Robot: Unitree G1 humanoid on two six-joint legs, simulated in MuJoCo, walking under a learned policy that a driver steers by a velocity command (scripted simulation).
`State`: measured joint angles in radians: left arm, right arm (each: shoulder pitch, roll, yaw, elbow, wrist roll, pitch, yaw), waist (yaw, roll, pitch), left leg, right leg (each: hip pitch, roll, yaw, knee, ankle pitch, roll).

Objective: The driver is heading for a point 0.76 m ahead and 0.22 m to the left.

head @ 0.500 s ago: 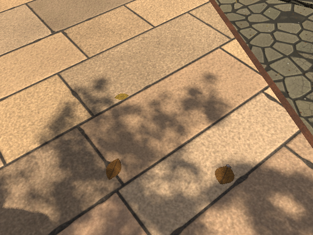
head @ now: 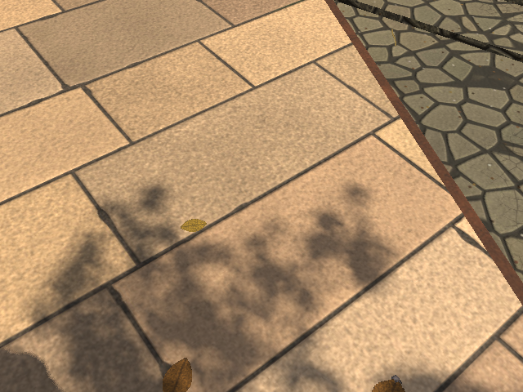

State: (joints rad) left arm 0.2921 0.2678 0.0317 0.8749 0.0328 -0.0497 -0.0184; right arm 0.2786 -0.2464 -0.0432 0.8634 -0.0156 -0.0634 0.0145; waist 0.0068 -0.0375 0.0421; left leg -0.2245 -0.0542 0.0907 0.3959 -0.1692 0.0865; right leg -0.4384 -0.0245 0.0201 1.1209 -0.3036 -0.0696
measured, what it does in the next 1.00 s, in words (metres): walks ahead, turning left: right foot, then left foot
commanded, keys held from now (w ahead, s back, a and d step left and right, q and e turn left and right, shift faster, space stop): w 0.28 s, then w+q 0.72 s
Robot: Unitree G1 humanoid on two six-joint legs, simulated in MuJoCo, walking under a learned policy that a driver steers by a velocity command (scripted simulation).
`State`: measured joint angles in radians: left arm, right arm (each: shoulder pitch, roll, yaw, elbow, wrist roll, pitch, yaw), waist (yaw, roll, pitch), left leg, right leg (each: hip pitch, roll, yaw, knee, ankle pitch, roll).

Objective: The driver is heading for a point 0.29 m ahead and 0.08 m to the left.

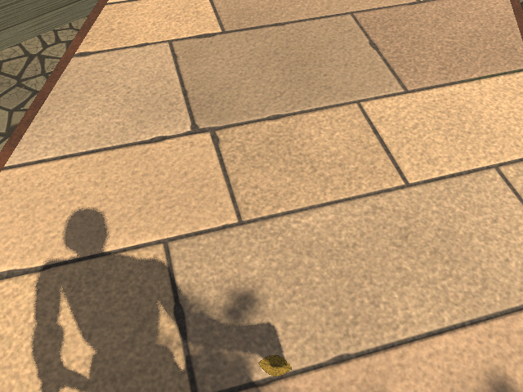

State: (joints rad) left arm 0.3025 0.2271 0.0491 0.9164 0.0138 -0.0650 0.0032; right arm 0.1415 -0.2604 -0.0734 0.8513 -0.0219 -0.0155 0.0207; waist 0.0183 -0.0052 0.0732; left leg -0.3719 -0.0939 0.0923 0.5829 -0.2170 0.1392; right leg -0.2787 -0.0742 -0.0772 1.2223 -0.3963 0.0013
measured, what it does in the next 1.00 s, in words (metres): walks ahead: right foot, then left foot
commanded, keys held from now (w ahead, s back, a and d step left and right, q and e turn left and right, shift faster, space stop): w+q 0.12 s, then no key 0.88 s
